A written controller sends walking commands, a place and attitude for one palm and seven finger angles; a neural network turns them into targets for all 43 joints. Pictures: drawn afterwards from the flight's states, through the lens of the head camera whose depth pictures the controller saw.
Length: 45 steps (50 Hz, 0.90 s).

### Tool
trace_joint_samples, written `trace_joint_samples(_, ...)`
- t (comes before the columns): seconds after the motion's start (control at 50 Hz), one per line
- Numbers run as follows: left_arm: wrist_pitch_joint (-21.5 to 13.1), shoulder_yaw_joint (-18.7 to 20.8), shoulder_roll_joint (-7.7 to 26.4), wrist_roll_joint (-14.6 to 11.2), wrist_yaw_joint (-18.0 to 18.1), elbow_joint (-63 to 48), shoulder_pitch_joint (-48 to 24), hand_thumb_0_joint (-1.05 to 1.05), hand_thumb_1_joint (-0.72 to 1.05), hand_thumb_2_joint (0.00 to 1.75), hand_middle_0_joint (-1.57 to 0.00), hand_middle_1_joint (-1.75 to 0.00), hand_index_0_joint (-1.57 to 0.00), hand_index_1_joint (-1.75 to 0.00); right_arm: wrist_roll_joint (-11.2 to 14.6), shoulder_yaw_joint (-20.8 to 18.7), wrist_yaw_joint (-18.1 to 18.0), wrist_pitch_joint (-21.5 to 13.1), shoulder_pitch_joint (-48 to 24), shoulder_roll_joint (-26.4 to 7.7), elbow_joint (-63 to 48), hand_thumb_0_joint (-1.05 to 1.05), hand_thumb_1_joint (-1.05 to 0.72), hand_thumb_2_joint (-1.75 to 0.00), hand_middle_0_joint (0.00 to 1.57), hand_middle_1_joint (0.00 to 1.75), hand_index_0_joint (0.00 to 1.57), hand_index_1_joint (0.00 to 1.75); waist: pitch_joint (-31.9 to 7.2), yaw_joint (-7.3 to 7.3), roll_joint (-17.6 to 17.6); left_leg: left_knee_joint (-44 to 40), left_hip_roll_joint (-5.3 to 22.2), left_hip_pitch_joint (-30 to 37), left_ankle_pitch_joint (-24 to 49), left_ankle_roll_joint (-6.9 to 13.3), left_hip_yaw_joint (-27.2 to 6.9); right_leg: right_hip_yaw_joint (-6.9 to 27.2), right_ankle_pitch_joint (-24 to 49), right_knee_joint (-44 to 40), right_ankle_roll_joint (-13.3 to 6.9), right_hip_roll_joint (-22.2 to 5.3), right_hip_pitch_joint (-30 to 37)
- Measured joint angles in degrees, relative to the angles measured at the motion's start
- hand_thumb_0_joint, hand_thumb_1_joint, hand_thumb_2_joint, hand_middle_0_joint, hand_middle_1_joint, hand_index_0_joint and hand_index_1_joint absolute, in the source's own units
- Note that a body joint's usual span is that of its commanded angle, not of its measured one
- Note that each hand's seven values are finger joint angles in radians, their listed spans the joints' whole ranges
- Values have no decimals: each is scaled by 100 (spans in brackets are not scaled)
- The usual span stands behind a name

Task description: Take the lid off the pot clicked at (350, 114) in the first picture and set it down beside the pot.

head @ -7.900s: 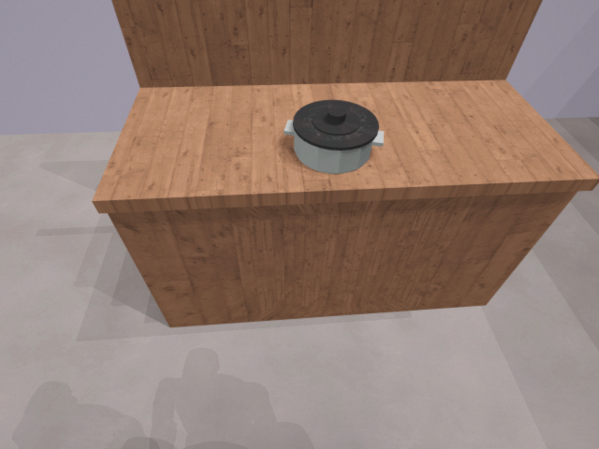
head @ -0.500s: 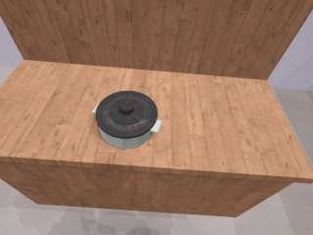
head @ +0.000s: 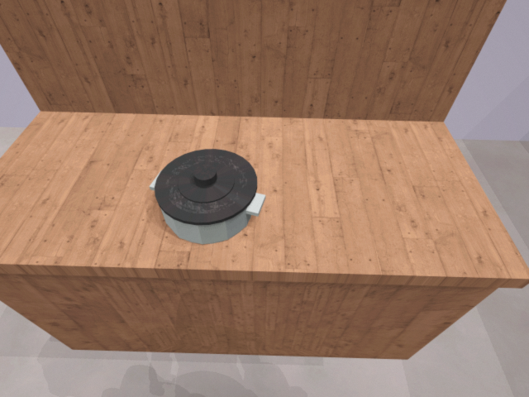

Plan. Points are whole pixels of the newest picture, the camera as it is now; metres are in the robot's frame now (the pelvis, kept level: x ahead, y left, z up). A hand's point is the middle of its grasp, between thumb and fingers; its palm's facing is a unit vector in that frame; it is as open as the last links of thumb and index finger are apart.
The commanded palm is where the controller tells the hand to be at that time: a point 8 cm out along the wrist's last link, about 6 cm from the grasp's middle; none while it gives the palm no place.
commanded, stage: come to a stop and stand still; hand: left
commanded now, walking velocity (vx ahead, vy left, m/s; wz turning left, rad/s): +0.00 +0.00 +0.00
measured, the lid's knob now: (205, 175) +0.51 +0.15 +0.02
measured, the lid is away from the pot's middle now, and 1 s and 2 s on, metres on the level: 0.00 0.00 0.00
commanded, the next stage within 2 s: look again from close up in 0.44 s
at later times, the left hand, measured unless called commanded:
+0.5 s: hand out of the picture -0.01 +0.20 -0.17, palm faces -0.01 -0.98 -0.21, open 7.4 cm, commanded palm none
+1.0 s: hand out of the picture +0.04 +0.17 -0.17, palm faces -0.02 -0.98 -0.21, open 7.3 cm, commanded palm none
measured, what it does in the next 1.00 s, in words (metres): stands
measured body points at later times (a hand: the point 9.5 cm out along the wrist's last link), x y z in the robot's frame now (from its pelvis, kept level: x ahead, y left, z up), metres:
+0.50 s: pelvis +0.00 +0.02 +0.00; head +0.02 +0.02 +0.45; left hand -0.01 +0.25 -0.15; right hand +0.04 -0.21 -0.15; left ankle -0.01 +0.11 -0.73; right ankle +0.01 -0.14 -0.73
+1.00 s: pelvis +0.02 +0.00 +0.01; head +0.05 +0.00 +0.46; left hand +0.04 +0.23 -0.15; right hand +0.02 -0.22 -0.15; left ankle -0.01 +0.11 -0.73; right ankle +0.01 -0.14 -0.73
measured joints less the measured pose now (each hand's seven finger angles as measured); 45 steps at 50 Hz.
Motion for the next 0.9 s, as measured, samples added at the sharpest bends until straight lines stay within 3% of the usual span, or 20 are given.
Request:
trace_joint_samples(0.08,118,-60,54,9,-83,-104,157,1,91,90,-20,-30,-20,-30,-39,99,34,-88,78,48,-291,0,-91,-89,20,30,20,30,-64,14,18,96,-81,-116,-38,147,45,84,-24,62,-137,-41,-105)
trace_joint_samples(0.3,94,-136,94,17,-137,-15,639,1,91,90,-20,-30,-20,-30,-15,185,27,-167,-125,-50,-327,1,-94,-89,20,30,20,30,-62,163,57,-229,-198,10,114,259,208,261,188,-227,49,-138,-49)
trace_joint_samples(0.5,55,-192,3,-1,-130,159,654,1,91,90,-20,-30,-20,-30,21,203,-23,-236,-278,-38,-109,0,-93,-89,20,30,20,30,20,196,12,-410,-186,210,117,214,215,267,177,-346,180,-127,113)
trace_joint_samples(0.9,-53,-176,10,-28,-101,183,270,1,92,90,-20,-30,-20,-30,25,213,-48,-255,-240,137,346,0,-92,-89,20,30,20,30,77,89,-52,-667,-32,444,127,28,152,187,108,-486,33,28,299)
